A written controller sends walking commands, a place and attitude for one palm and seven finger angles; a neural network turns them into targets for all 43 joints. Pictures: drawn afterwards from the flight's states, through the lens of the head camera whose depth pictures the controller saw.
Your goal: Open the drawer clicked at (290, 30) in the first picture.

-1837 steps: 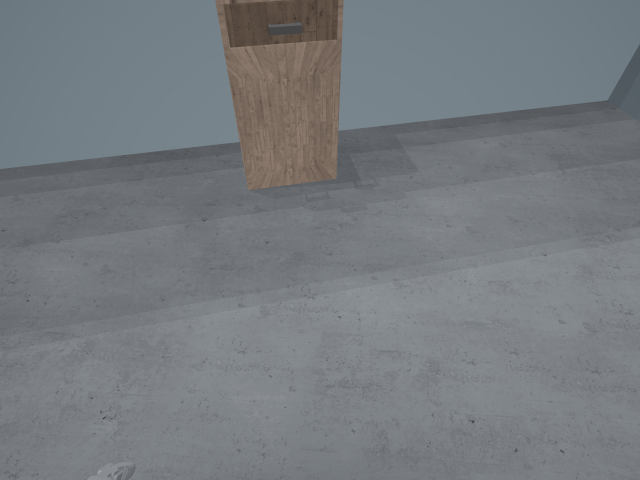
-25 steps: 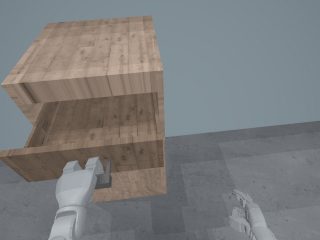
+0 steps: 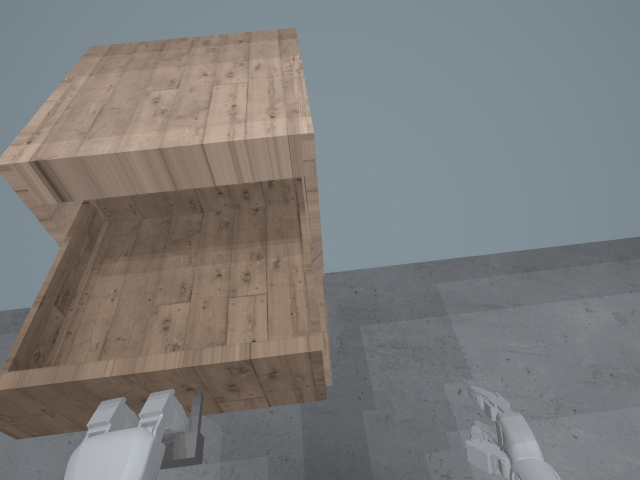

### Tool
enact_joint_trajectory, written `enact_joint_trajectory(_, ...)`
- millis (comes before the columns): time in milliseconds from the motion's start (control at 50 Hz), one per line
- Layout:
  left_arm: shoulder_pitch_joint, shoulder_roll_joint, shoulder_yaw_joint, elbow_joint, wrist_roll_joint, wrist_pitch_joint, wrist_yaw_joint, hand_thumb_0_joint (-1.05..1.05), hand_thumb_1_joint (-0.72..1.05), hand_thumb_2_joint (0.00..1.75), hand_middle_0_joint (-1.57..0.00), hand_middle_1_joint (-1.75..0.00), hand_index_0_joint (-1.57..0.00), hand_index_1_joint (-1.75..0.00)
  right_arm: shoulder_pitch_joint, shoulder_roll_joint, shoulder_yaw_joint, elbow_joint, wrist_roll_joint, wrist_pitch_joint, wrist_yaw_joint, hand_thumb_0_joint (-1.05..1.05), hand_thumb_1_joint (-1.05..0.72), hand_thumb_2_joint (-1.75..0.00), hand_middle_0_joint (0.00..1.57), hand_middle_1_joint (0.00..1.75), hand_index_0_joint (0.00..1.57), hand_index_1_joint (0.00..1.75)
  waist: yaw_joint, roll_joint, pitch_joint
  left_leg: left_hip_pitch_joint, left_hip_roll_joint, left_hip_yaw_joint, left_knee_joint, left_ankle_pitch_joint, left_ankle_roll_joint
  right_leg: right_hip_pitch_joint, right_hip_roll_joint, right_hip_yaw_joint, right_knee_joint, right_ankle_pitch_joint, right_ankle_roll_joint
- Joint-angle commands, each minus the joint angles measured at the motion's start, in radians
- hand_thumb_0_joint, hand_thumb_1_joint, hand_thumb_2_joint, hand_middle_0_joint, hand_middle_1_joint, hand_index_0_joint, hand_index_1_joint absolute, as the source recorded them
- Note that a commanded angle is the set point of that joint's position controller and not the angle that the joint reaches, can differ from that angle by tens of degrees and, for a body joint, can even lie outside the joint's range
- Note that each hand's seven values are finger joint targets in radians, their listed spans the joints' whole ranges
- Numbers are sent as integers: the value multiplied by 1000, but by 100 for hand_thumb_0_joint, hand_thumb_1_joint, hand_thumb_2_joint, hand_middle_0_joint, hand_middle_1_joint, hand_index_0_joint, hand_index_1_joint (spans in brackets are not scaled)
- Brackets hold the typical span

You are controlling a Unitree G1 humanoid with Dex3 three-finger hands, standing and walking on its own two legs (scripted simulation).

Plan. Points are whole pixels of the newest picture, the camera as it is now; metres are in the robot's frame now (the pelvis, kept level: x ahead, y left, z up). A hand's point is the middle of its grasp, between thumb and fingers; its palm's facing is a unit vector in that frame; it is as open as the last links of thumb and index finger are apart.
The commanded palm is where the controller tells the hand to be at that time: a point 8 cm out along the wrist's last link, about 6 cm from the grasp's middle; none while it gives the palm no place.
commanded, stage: pull the drawer open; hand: left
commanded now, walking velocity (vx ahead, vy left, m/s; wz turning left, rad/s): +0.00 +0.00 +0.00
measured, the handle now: (149, 430) +0.17 +0.22 +0.02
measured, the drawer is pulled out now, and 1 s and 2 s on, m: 0.30 0.30 0.30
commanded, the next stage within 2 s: open the thumb to release the handle in 0.24 s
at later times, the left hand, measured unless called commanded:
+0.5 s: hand out of the picture +0.12 +0.21 +0.00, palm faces +0.04 -0.11 -0.99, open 6.4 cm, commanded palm +0.10 +0.23 +0.06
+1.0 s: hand (145, 479) +0.13 +0.21 +0.00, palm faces +0.01 -0.14 -0.99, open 13.5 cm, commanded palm +0.10 +0.21 +0.06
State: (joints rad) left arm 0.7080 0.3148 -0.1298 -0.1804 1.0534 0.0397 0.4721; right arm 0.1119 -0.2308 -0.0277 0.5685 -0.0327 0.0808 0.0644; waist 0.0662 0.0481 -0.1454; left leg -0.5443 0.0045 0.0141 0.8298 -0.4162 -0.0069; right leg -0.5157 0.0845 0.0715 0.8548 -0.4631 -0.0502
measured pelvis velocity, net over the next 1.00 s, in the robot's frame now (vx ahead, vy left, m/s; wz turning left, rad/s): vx -0.02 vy -0.01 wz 0.04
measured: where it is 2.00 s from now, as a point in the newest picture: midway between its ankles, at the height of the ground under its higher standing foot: outside the picture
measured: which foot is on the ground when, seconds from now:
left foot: down 0.00-1.00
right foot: down 0.00-1.00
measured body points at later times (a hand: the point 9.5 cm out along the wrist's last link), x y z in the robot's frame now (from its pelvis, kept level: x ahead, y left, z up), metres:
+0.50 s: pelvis -0.02 +0.00 -0.01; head +0.00 -0.04 +0.44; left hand +0.12 +0.22 +0.06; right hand +0.21 -0.21 -0.10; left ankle +0.00 +0.13 -0.70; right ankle -0.02 -0.09 -0.70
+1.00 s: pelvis -0.02 -0.01 +0.00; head -0.02 -0.04 +0.45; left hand +0.12 +0.22 +0.06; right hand +0.21 -0.21 -0.08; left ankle +0.00 +0.13 -0.70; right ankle -0.02 -0.09 -0.70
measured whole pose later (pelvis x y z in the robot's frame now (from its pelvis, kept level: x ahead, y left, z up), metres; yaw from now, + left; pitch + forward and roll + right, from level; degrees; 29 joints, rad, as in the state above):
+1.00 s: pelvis -0.02 -0.01 +0.00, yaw +2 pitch +6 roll +1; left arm 0.55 0.31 -0.15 -0.11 1.05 0.06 0.44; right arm 0.10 -0.22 -0.01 0.58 -0.02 0.05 0.00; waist 0.09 0.06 -0.12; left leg -0.55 -0.01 -0.03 0.82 -0.37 -0.02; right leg -0.51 0.08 0.03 0.84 -0.43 -0.06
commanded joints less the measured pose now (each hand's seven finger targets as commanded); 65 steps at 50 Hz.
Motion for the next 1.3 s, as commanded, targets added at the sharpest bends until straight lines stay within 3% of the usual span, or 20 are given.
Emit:
enact_joint_trajectory(0, 166, 161, 179, -252, -10, -5, 90, 0, 90, 90, -40, -135, -40, -135, -168, -79, -25, -200, -9, -55, 1, 0, -90, -90, 20, 30, 20, 30, 51, -35, -97, 124, -55, -27, -26, 280, 28, -20, -25, 55, -132, 436, -17)
enact_joint_trajectory(60, 220, 160, 181, -251, -18, -7, 87, 0, 90, 90, -40, -135, -40, -135, -165, -75, -23, -211, -8, -59, 5, 0, -90, -90, 20, 30, 20, 30, 60, -26, -74, 121, -55, -26, -19, 241, 27, -50, -28, 73, -149, 351, -19)
enact_joint_trajectory(80, 194, 149, 173, -238, -17, -4, 87, 0, 90, 90, -40, -135, -40, -135, -160, -76, -25, -207, -4, -54, 1, 0, -90, -90, 20, 30, 20, 30, 46, -22, -49, 97, -52, -29, -24, 217, 31, -48, -25, 54, -146, 337, -18)
enact_joint_trajectory(160, 128, 186, 207, -241, -16, 8, 89, 0, 90, 90, -40, -135, -40, -135, -159, -76, -17, -215, -7, -53, -8, 0, -90, -90, 20, 30, 20, 30, 52, -25, -73, 100, -57, -30, -19, 200, 29, -62, -31, 81, -158, 289, -16)
enact_joint_trajectory(220, 125, 152, 177, -225, -15, 15, 89, 0, 90, 90, -40, -135, -40, -135, -145, -74, -21, -213, -3, -58, -11, 0, -90, -90, 20, 30, 20, 30, 42, -13, -62, 97, -51, -30, -21, 207, 32, -60, -28, 50, -144, 312, -15)
enact_joint_trajectory(300, 154, 180, 206, -226, -26, 11, 89, 0, 90, 90, -40, -135, -40, -135, -147, -73, -17, -211, -2, -61, -16, 0, -90, -90, 20, 30, 20, 30, 55, -51, -104, 85, -55, -27, -17, 235, 32, -14, -33, 62, -133, 412, -9)
enact_joint_trajectory(320, -126, 182, 180, -232, -8, 24, 95, 0, 90, 90, -40, -135, -40, -135, -150, -89, -16, -185, -6, -51, -30, 0, -90, -90, 20, 30, 20, 30, -13, -49, -69, 69, -59, -32, -8, 188, 36, -75, -39, 61, -137, 368, 1)
enact_joint_trajectory(340, -159, 185, 211, -224, -5, 27, 104, 0, 83, 87, -40, -134, -40, -134, -139, -80, -25, -185, -6, -56, -44, 0, -90, -90, 20, 30, 20, 30, 0, -42, -68, 73, -55, -31, -17, 169, 36, -64, -34, 43, -148, 319, 1)
enact_joint_trajectory(360, -156, 190, 209, -193, 5, 30, 109, 0, 76, 84, -39, -134, -39, -134, -144, -81, -22, -184, -9, -65, -46, 0, -90, -90, 20, 30, 20, 30, 7, -45, -57, 88, -60, -33, -10, 157, 33, -102, -37, 62, -164, 253, 0)
enact_joint_trajectory(380, -114, 159, 188, -151, 9, 36, 109, 0, 69, 81, -38, -133, -38, -133, -139, -77, -25, -177, -6, -70, -50, 0, -90, -90, 20, 30, 20, 30, 11, -13, -43, 86, -53, -30, -19, 142, 34, -103, -31, 34, -160, 224, -3)
enact_joint_trajectory(460, -181, 179, 187, -176, -2, 54, 104, 0, 41, 69, -36, -130, -36, -130, -141, -78, -24, -173, 0, -72, -61, 0, -90, -90, 20, 30, 20, 30, 19, -52, -134, 115, -55, -26, -26, 153, 33, -69, -36, 37, -162, 221, 2)
enact_joint_trajectory(480, -157, 155, 165, -148, -5, 63, 98, 0, 34, 66, -36, -129, -36, -129, -142, -74, -25, -171, 5, -71, -69, 0, -90, -90, 20, 30, 20, 30, 16, -62, -108, 97, -54, -24, -32, 143, 36, -52, -36, 20, -167, 231, 7)
enact_joint_trajectory(600, -207, 174, 160, -105, 3, 84, 63, 0, -8, 48, -33, -124, -33, -124, -164, -70, -8, -153, 12, -69, -91, 0, -90, -90, 20, 30, 20, 30, 29, -89, -90, 94, -58, -19, -56, 138, 36, -22, -43, 34, -196, 236, 14)
enact_joint_trajectory(720, -220, 179, 152, -102, -3, 78, 25, 0, -50, 30, -30, -120, -30, -120, -173, -64, -1, -148, 16, -76, -102, 0, -90, -90, 20, 30, 20, 30, 34, -64, -53, 111, -60, -18, -75, 136, 36, -6, -47, 49, -230, 224, 14)
enact_joint_trajectory(900, -174, 168, 155, -107, -2, 31, 14, 0, -50, 30, -30, -120, -30, -120, -166, -66, -6, -151, 8, -84, -87, 0, -90, -90, 20, 30, 20, 30, 39, -53, -56, 122, -59, -21, -78, 156, 33, -6, -45, 43, -227, 253, 8)
enact_joint_trajectory(920, -165, 57, 33, -65, 3, 33, 9, 0, -50, 30, -30, -120, -30, -120, -159, -65, -6, -152, 2, -88, -76, 0, -90, -90, 20, 30, 20, 30, 15, -50, -25, 112, -58, -22, -67, 156, 34, -42, -44, 19, -212, 254, 10)
enact_joint_trajectory(1000, -212, 116, 82, -114, 20, 25, 28, 0, -50, 30, -30, -120, -30, -120, -152, -74, -17, -163, 0, -82, -64, 0, -90, -90, 20, 30, 20, 30, 22, -49, -77, 113, -51, -25, -60, 150, 33, -61, -36, 7, -189, 212, 3)
enact_joint_trajectory(1160, -295, 111, 68, -105, 26, 67, 47, 0, -50, 30, -30, -120, -30, -120, -148, -73, -17, -166, 4, -81, -73, 0, -90, -90, 20, 30, 20, 30, 14, -56, -113, 110, -48, -27, -54, 140, 35, -61, -36, -4, -173, 205, 4)
enact_joint_trajectory(1220, -328, 110, 59, -83, 16, 80, 38, 0, -50, 30, -30, -120, -30, -120, -155, -75, -14, -159, 9, -78, -82, 0, -90, -90, 20, 30, 20, 30, 1, -91, -77, 89, -50, -28, -55, 120, 36, -67, -40, 3, -189, 196, 13)
enact_joint_trajectory(1280, -344, 132, 66, -167, 11, 91, 38, 0, -50, 30, -30, -120, -30, -120, -158, -70, -12, -168, 11, -78, -86, 0, -90, -90, 20, 30, 20, 30, 15, -46, -124, 141, -50, -25, -67, 141, 39, -40, -41, -5, -197, 182, 7)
